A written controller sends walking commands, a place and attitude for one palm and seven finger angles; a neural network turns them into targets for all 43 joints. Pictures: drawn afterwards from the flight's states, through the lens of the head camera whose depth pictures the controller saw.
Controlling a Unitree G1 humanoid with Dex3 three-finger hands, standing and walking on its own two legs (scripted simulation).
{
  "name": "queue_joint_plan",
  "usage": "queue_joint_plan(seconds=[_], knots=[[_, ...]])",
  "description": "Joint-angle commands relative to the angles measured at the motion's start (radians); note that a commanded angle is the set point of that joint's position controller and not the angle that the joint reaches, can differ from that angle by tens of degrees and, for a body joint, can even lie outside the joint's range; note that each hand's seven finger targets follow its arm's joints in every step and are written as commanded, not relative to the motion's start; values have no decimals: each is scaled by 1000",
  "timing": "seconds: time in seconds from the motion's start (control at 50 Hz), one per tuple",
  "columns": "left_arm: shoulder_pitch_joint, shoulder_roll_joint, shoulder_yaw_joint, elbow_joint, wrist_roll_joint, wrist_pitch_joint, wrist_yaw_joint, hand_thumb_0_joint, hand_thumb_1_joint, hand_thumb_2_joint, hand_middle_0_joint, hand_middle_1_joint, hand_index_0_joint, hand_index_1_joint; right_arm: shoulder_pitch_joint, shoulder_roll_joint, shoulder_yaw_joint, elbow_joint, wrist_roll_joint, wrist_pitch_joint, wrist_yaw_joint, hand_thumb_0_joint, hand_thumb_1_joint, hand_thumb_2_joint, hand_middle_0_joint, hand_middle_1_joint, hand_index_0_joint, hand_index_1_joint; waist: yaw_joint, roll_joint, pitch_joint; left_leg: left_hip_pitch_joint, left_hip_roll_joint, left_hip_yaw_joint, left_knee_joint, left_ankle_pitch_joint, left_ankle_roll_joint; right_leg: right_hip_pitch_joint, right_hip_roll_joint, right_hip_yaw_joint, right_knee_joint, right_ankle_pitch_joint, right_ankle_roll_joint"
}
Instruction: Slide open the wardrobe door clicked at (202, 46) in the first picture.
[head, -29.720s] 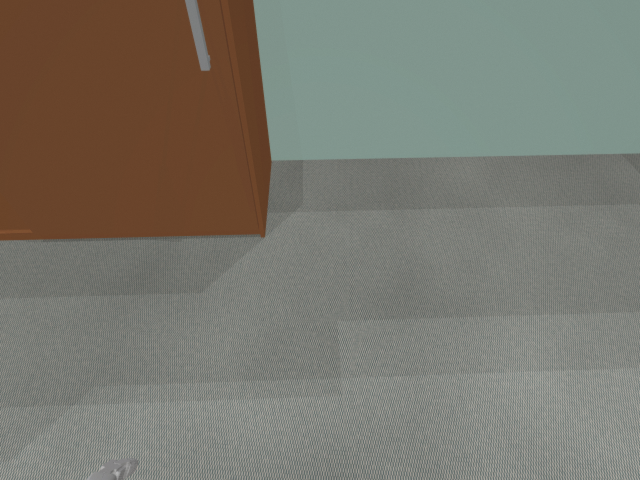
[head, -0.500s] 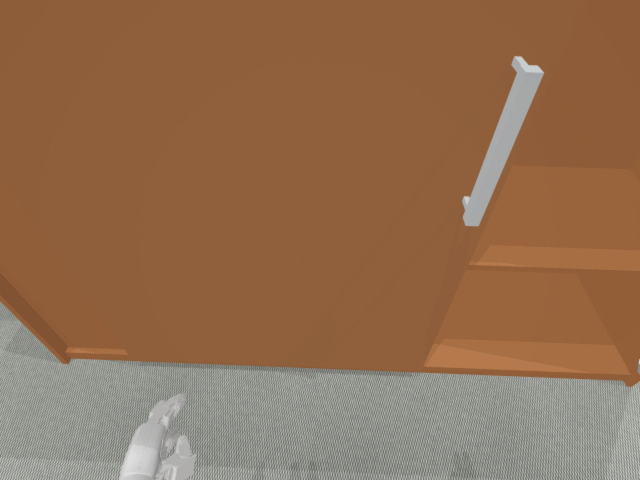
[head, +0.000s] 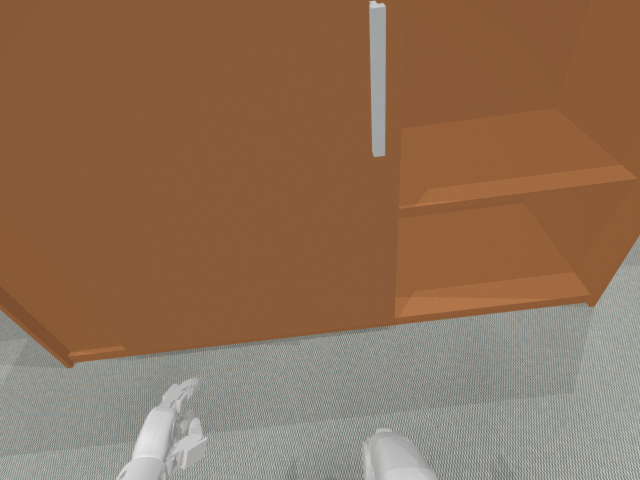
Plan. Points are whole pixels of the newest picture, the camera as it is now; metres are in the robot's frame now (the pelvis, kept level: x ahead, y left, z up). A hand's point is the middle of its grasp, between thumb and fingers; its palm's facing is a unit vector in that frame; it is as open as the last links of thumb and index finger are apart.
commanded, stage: stop stepping back and stand still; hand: right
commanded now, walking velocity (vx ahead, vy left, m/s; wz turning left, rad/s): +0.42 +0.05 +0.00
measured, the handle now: (376, 84) +0.75 -0.12 +0.17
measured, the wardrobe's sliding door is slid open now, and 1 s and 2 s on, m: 0.69 0.69 0.69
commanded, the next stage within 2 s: let the arm hang, fingers relaxed in 1.42 s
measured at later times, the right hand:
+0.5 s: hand out of the picture +0.02 -0.40 +0.23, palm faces +0.45 +0.83 -0.33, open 7.4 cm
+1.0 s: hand out of the picture -0.15 -0.44 +0.22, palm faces +0.40 +0.83 -0.39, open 7.4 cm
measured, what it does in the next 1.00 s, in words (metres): walks backwards: right foot, then left foot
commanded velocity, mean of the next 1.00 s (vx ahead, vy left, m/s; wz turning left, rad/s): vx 0.36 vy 0.17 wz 0.00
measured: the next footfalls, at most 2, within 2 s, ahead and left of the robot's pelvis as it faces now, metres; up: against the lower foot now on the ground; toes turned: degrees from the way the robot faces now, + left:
right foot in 0.08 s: +0.12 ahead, -0.12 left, +0.00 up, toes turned -1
left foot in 0.32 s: -0.06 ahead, +0.02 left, +0.00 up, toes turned +9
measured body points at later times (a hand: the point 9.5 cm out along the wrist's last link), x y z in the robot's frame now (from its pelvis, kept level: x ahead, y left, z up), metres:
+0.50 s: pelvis -0.23 -0.14 +0.00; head -0.25 -0.18 +0.44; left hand -0.05 +0.10 -0.05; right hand -0.01 -0.44 +0.25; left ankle -0.18 +0.00 -0.63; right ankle -0.08 -0.25 -0.70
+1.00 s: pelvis -0.39 -0.19 +0.03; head -0.42 -0.20 +0.48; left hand -0.25 +0.08 -0.04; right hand -0.18 -0.48 +0.24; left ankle -0.34 -0.09 -0.64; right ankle -0.31 -0.31 -0.70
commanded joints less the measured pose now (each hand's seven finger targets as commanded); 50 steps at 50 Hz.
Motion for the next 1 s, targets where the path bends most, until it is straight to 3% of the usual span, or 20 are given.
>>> queue_joint_plan(seconds=[0.0,0.04,0.1,0.2,0.22,0.24,0.26,0.28,0.32,0.36,0.4,0.42,0.46,0.54,0.58,0.6,0.7,0.82,0.88,0.98], knots=[[-84,152,42,-87,-10,-53,51,0,900,900,-200,-300,-200,-300,-362,-117,-25,-25,-21,-5,-16,0,-900,-900,200,300,200,300,98,-66,80,-475,229,-270,-358,-334,42,545,-104,99,-485,-162,-89],[-54,212,39,-116,-3,-71,56,0,900,900,-200,-300,-200,-300,-431,-96,0,-89,-39,-32,-40,0,-900,-900,200,300,200,300,96,-683,21,-429,-18,-14,264,-226,-57,472,-321,487,-1012,-531,-133],[-119,169,46,-139,-7,-72,25,0,900,900,-200,-300,-200,-300,-280,-100,-2,-93,-30,-21,-14,0,-900,-900,200,300,200,300,52,-275,-79,-186,-94,-22,574,-64,-63,228,-285,424,-1147,-612,9],[-171,105,45,-186,4,-47,13,0,900,900,-200,-300,-200,-300,-38,-97,-11,-221,-2,28,-39,0,-900,-900,200,300,200,300,-6,-410,-154,277,-129,193,22,-122,-15,213,-155,-23,-1158,-277,161],[-141,96,52,-185,3,-37,14,0,900,900,-200,-300,-200,-300,28,-105,-26,-181,-9,41,-51,0,-900,-900,200,300,200,300,-30,-320,-166,441,-135,217,-120,-212,43,119,-81,-126,-918,-258,177],[-81,74,51,-161,-30,-34,6,0,900,900,-200,-300,-200,-300,47,-132,-37,-161,-21,49,-50,0,-900,-900,200,300,200,300,-43,107,-166,276,64,22,-380,-178,153,171,43,-283,-250,-164,103],[-70,97,63,-159,-63,-40,12,0,900,900,-200,-300,-200,-300,-8,-105,-22,-175,-17,37,-40,0,-900,-900,200,300,200,300,13,376,-97,-68,330,-401,-434,-82,267,114,-8,72,306,-223,-27],[-111,97,31,-164,-31,-37,21,0,900,900,-200,-300,-200,-300,-216,-221,-90,-326,2,13,-44,0,-900,-900,200,300,200,300,77,153,-35,-243,418,-477,-512,-203,289,54,-94,157,472,-142,-58],[-58,44,-16,-139,29,-10,19,0,900,900,-200,-300,-200,-300,-265,-302,-184,-23,-19,-38,-52,0,-900,-900,200,300,200,300,98,-14,-114,-251,286,-188,-408,-259,-197,315,-144,3,-122,-82,-44],[-55,139,52,-139,-30,-9,31,0,900,900,-200,-300,-200,-300,-351,-114,-25,61,13,21,-28,0,-900,-900,200,300,200,300,124,-39,-70,-429,149,-35,-141,-459,5,544,-75,-36,-464,-240,-87],[-103,221,53,-185,-15,-4,38,0,900,900,-200,-300,-200,-300,-316,-145,-69,5,-9,-5,-27,0,-900,-900,200,300,200,300,85,-498,46,-452,-49,-37,590,-175,-71,260,-469,725,-1143,-727,-188],[-211,205,91,-198,1,14,39,0,900,900,-200,-300,-200,-300,-252,-243,-178,-24,-41,-22,-14,0,-900,-900,200,300,200,300,-53,-267,-148,49,-54,16,734,-72,-66,-7,-357,270,-1095,-231,-111],[-188,171,68,-207,-8,15,-26,0,900,900,-200,-300,-200,-300,-254,-146,-71,-132,-3,0,34,0,-900,-900,200,300,200,300,29,-377,-55,1,-65,54,640,-36,-92,-66,-305,255,-1176,-644,-50],[-178,126,44,-221,-10,37,-11,0,900,900,-200,-300,-200,-300,-56,-118,-27,-218,15,31,-25,0,-900,-900,200,300,200,300,9,-361,-120,364,-96,120,-19,-256,6,26,-264,80,-990,-443,-27],[-184,90,42,-217,-27,53,-7,0,900,900,-200,-300,-200,-300,-73,-200,-84,-241,-10,41,-29,0,-900,-900,200,300,200,300,1,119,-39,192,220,-359,-527,-379,167,-72,-24,-151,-131,-158,2],[-181,107,41,-211,-53,30,9,0,900,900,-200,-300,-200,-300,-209,-243,-107,-330,-3,24,-31,0,-900,-900,200,300,200,300,49,155,23,-33,405,-640,-662,-399,240,-149,-28,9,230,-75,-12],[-77,121,50,-123,-19,6,57,0,900,900,-200,-300,-200,-300,-70,-129,-89,29,-11,2,-44,0,-900,-900,200,300,200,300,74,-85,-7,-54,317,-416,-643,-446,119,16,-123,-7,-28,34,-42],[-33,136,29,-136,-3,-55,69,0,900,900,-200,-300,-200,-300,-142,-76,-13,59,-25,-34,-59,0,-900,-900,200,300,200,300,87,103,-127,-37,229,-171,-460,-314,58,502,-47,-157,-624,-70,-102],[-65,200,42,-175,-9,-57,58,0,900,900,-200,-300,-200,-300,-208,-119,-31,-11,-37,-59,-53,0,-900,-900,200,300,200,300,89,-344,18,-400,31,-11,294,-83,-85,570,-471,508,-1088,-435,-272],[-139,160,57,-167,-20,-35,9,0,900,900,-200,-300,-200,-300,-86,-112,-59,-55,-47,-53,-22,0,-900,-900,200,300,200,300,39,-350,58,-109,83,26,300,39,-77,151,-350,175,-1104,-472,-200]])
